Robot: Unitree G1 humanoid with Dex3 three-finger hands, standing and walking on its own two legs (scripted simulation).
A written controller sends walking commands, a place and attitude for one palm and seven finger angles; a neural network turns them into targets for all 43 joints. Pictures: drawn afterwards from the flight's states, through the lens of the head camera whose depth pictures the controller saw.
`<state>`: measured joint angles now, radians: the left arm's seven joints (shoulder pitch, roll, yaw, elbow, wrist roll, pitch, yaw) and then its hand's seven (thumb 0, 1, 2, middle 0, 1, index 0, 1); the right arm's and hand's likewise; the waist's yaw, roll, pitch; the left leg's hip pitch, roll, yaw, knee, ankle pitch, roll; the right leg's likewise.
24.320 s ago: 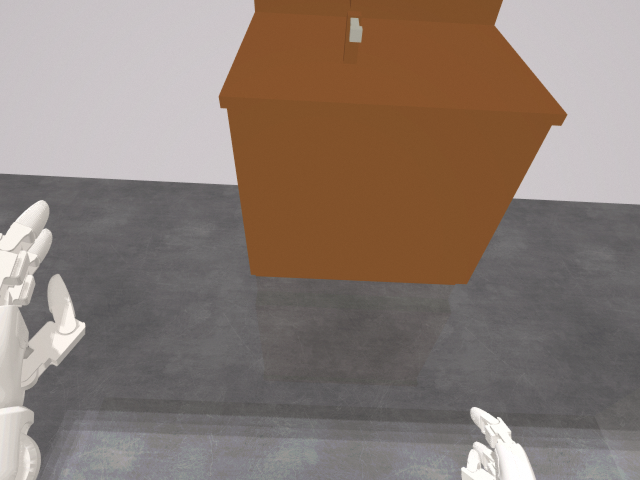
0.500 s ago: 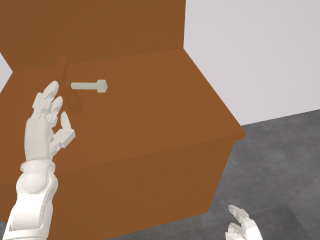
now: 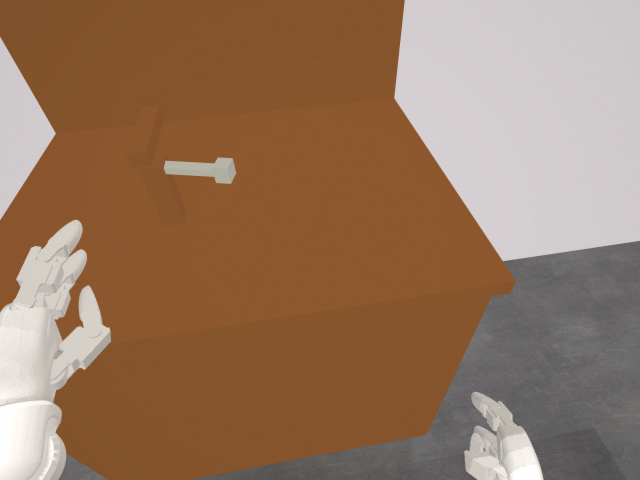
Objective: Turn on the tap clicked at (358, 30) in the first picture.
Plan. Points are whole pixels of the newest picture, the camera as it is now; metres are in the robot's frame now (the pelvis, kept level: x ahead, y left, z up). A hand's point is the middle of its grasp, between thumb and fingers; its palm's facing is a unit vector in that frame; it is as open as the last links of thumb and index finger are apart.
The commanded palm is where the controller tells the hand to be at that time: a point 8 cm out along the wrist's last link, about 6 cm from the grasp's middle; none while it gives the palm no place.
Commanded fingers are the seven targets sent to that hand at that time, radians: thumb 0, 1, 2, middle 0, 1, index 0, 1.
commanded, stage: draw the hand back beside the body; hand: left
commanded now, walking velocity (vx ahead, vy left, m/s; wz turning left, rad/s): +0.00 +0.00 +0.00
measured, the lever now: (224, 170) +0.50 +0.22 +0.14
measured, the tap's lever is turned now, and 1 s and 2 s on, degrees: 73 73 73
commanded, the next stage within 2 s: step back with the hand held close in 0.18 s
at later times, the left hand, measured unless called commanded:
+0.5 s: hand (122, 328) +0.21 +0.23 +0.15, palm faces +0.35 -0.84 -0.42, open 7.4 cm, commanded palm +0.15 +0.27 +0.17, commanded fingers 0.00 0.90 0.90 -0.20 -0.30 -0.20 -0.30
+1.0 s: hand (90, 373) +0.16 +0.24 +0.14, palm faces +0.37 -0.82 -0.44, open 7.4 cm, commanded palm +0.10 +0.29 +0.17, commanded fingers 0.00 0.90 0.90 -0.20 -0.30 -0.20 -0.30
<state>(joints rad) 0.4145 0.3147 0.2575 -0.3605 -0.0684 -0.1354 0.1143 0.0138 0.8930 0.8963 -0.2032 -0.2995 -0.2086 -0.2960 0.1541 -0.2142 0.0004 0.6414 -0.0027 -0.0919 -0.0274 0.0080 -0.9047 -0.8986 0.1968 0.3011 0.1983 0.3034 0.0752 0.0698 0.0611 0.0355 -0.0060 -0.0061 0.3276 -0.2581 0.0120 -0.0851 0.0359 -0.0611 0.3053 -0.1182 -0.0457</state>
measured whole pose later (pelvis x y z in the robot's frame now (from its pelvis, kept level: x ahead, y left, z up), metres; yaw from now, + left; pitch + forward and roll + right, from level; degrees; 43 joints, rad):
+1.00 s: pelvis -0.06 +0.01 -0.02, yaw -1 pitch +0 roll +1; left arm 0.48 0.33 0.32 -0.50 -0.02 -0.16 0.16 0.01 0.89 0.90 -0.21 -0.30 -0.21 -0.30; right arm 0.18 -0.22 0.00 0.56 0.01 -0.02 -0.06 0.01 -0.90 -0.90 0.20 0.30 0.20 0.30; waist 0.01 0.03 0.07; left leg -0.30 -0.04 0.04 0.57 -0.28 0.04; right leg -0.42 0.00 -0.03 0.51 -0.10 -0.03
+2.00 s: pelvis -0.22 -0.04 -0.01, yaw +0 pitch +3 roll +3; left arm 0.46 0.37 0.30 -0.58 -0.03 -0.12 0.13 0.01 0.89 0.90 -0.20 -0.30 -0.21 -0.30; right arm 0.08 -0.16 0.00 0.59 0.00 -0.04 -0.04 0.01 -0.90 -0.90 0.20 0.30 0.20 0.30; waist -0.03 -0.02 0.10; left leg -0.44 0.00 0.00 0.93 -0.44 -0.04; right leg -0.39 0.06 0.00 0.43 -0.09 -0.09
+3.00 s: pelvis -0.27 -0.07 -0.01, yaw +1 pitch -2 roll +0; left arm 0.44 0.31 0.30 -0.49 -0.05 -0.12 0.17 0.01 0.89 0.90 -0.20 -0.30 -0.21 -0.30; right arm 0.18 -0.23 -0.01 0.61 0.01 -0.11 -0.04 0.01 -0.91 -0.90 0.20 0.30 0.20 0.30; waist 0.00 0.02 0.09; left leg -0.19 0.01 0.06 0.50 -0.28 0.01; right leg -0.21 0.04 -0.05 0.50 -0.26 -0.05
